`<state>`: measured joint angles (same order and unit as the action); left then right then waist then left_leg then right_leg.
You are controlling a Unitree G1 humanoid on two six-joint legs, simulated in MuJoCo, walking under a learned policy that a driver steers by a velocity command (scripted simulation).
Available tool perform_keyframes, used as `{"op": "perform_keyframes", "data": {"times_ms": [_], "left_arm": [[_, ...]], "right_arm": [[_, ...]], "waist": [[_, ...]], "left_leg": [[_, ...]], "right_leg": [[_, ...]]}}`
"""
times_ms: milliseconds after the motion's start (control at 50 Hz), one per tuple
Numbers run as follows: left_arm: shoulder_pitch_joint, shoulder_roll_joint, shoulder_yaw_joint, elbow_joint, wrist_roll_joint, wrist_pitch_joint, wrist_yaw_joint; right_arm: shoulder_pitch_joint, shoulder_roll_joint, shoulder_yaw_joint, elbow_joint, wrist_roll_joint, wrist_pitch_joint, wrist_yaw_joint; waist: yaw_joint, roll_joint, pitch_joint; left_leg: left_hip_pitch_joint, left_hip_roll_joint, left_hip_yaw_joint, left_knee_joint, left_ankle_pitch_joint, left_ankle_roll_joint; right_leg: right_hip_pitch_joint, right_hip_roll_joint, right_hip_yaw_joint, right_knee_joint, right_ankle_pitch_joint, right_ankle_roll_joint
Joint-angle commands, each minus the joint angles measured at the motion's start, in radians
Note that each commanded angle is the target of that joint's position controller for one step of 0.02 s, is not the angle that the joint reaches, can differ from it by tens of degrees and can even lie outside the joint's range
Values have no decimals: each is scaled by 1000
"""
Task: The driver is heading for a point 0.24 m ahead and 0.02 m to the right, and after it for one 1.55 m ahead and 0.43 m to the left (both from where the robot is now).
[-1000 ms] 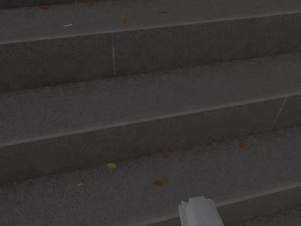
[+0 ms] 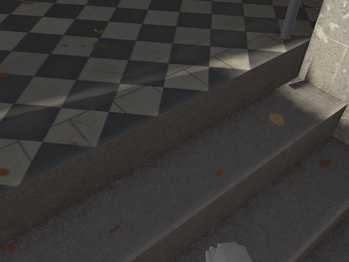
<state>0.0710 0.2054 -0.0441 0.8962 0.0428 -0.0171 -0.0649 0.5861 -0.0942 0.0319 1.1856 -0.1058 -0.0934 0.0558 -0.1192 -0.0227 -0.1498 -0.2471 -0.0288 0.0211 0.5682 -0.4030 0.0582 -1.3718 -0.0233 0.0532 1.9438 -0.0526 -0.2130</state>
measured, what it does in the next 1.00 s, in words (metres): climbs, turning left: right foot 0.19 m higher, then left foot 0.19 m higher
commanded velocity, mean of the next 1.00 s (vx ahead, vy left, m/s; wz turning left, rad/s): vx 0.50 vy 0.00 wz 0.44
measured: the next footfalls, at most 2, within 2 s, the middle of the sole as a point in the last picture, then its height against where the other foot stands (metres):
right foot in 0.22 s outside the picture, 0.19 m higher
left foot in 0.84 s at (112, 232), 0.19 m higher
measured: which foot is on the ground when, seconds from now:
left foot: down 0.00-0.26, up 0.28-0.82, down 0.84-1.00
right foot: up 0.00-0.20, down 0.22-0.90, up 0.92-1.00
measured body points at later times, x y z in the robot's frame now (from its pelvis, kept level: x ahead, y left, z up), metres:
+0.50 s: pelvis +0.29 -0.08 +0.16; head +0.28 -0.06 +0.61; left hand +0.27 +0.17 +0.00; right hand +0.41 -0.31 +0.02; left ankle +0.27 +0.04 -0.29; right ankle +0.36 -0.16 -0.54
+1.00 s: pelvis +0.50 +0.03 +0.28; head +0.50 +0.04 +0.73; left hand +0.44 +0.27 +0.13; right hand +0.69 -0.14 +0.15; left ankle +0.50 +0.12 -0.35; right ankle +0.45 -0.17 -0.28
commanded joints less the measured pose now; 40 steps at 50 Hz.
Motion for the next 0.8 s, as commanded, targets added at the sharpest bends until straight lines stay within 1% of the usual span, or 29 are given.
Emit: {"op": "perform_keyframes", "data": {"times_ms": [20, 40, 60, 100, 120, 140, 160, 180, 200, 220, 240, 260, 280, 300, 320, 340, 360, 400, 440, 480, 500, 580, 620, 660, 680, 740, 760, 780, 800], "left_arm": [[-232, -109, 4, -216, -2, -17, 54], [-247, -62, 11, -239, -8, -13, 55], [-226, -11, -31, -173, 1, 4, 18], [-460, -46, -42, -287, 26, 9, 16], [-525, -52, -42, -312, 24, 13, 21], [-630, -73, -55, -359, 49, 28, 4], [-711, -103, -68, -381, 36, 61, -11], [-579, -84, -50, -331, 31, 70, -30], [-456, -46, -32, -290, -3, 63, -43], [-327, 23, -3, -248, -16, 51, -42], [-175, 56, 16, -191, 2, 36, -25], [23, 66, 14, -149, -39, 19, -21], [310, 126, 41, -31, 0, 26, -2], [438, 198, 81, 55, 17, 7, 0], [319, 215, 78, 80, -1, -27, 14], [195, 192, 76, 89, -23, -47, 25], [90, 91, 55, 94, -25, -49, 24], [-2, -90, 10, 114, 3, -30, 14], [-48, -118, 10, 110, 10, -58, 20], [-72, -76, 22, 97, 34, -64, 26], [-85, -44, 25, 94, 34, -63, 27], [229, -17, 11, 249, 77, -73, 23], [296, -16, 2, 260, 85, -89, 27], [341, -23, -5, 257, 101, -97, 28], [345, -21, -11, 246, 114, -94, 17], [432, -31, -16, 279, 138, -85, -6], [279, 47, 9, 212, 86, -78, -31], [361, 66, 9, 246, 58, -78, -54], [347, 101, 14, 219, 43, -104, -48]], "right_arm": [[18, -83, -19, -45, 122, -55, -70], [-19, -89, -16, -67, 129, -66, -94], [128, -89, 1, -7, 0, -49, -46], [294, -26, 8, 76, -41, -24, -23], [335, -8, 16, 98, -49, -11, -7], [169, -32, 9, 39, -5, 5, 32], [118, -70, -3, 35, 28, 8, 68], [78, -111, -8, -14, 55, -14, 79], [37, -173, -17, -26, 63, -44, 96], [6, -238, -39, -43, 83, -70, 98], [-20, -282, -68, -55, 75, -75, 89], [84, -187, -44, -56, -5, -77, 111], [111, -92, -42, -56, -4, -55, 105], [68, -122, -84, -13, 57, -24, 111], [-3, -123, -102, -13, 86, -19, 100], [-23, -65, -86, -16, 73, -33, 81], [-104, -49, -77, -40, 67, -41, 69], [-211, 0, -55, -72, 76, -5, 70], [-256, 6, -53, -111, 77, 26, 57], [-285, -18, -54, -126, 97, 33, 75], [-265, -41, -57, -119, 94, 32, 87], [-452, -72, -27, -222, 90, 35, 63], [-538, -111, -28, -262, 86, 51, 50], [-597, -100, -20, -297, 83, 67, 54], [-646, -122, -20, -326, 78, 77, 43], [-802, -100, 2, -410, 77, 113, 16], [-846, -95, 9, -433, 73, 128, 26], [-889, -68, 18, -454, 82, 154, 41], [-796, -58, 6, -426, 82, 143, 65]], "waist": [[104, 11, 351], [103, -24, 349], [-18, 190, 92], [-80, 129, 200], [-86, 126, 173], [-21, 126, 162], [9, 196, 193], [77, 237, 110], [157, 267, 88], [201, 249, 7], [224, 240, -89], [253, -37, -369], [300, -214, -489], [334, -239, -323], [269, -163, -118], [201, -86, -46], [162, 56, -43], [95, 120, -3], [27, 111, 74], [6, 49, 90], [2, -6, 107], [91, 23, 119], [110, 6, 102], [121, -22, 95], [125, -25, 63], [170, -20, 132], [131, -16, 133], [144, -56, 134], [111, -114, 135]], "left_leg": [[69, 292, -367, -347, -61, 161], [-5, 268, -344, -382, -84, 148], [323, 291, -341, -281, 126, 203], [415, 283, -342, -317, 208, 187], [356, 287, -320, -357, 271, 174], [19, 276, -231, -530, 303, 211], [-213, 307, -225, -607, 328, 207], [-193, 308, -179, -589, 701, 240], [-99, 294, -124, -481, 1310, 210], [46, 266, -79, -358, 1659, 140], [60, 269, -78, -166, 1731, 77], [-381, 182, -166, 163, 1413, 71], [-467, 22, -230, 427, 487, 80], [-507, -11, -324, 1070, 422, 69], [-604, 21, -307, 1364, 479, 54], [-628, 47, -255, 1477, 461, 60], [-688, 60, -236, 1569, 424, 84], [-733, 97, -246, 1586, 491, 175], [-749, 101, -231, 1513, 407, 211], [-709, 75, -157, 1571, 299, 215], [-727, 46, -139, 1753, 243, 220], [-1219, 4, -212, 1911, 244, 291], [-1260, 34, -159, 1776, 300, 276], [-1234, 73, -99, 1688, 329, 272], [-1210, 110, -81, 1563, 348, 251], [-1324, 196, -115, 1290, 197, 232], [-1062, 175, 37, 996, -63, 198], [-861, 128, 101, 993, -133, 173], [-781, 63, 181, 1043, -118, 136]], "right_leg": [[-237, -80, -57, 103, -195, 109], [-144, -89, -76, 51, -183, 151], [-364, -86, -47, 106, -75, 47], [-498, -141, -120, -149, -158, -10], [-393, -155, -122, -316, -137, -14], [37, -139, -225, -516, -192, -18], [301, -110, -162, -575, -397, 18], [501, -34, -303, -479, -297, 59], [641, 19, -319, -523, -250, 75], [775, 65, -310, -701, -227, 69], [975, 62, -207, -802, -143, 32], [1502, -115, 201, -947, -84, -104], [1637, -294, 597, -1309, -239, -139], [1339, -382, 828, -1515, -579, -140], [1075, -353, 730, -1535, -744, -62], [963, -350, 583, -1481, -704, -56], [931, -364, 462, -1443, -613, -62], [853, -373, 317, -1514, -441, -20], [795, -320, 100, -1566, -282, 11], [744, -265, -98, -1648, -256, 17], [747, -289, -85, -1701, -272, -11], [1173, -289, -122, -1680, -284, 6], [1261, -255, -197, -1700, -247, 20], [1268, -246, -246, -1747, -189, 11], [1281, -270, -261, -1762, -171, 12], [1451, -378, -226, -1857, -64, 1], [1302, -344, -343, -1951, -34, -21], [1149, -362, -333, -1971, 93, -75], [1202, -383, -387, -1911, 475, -88]]}}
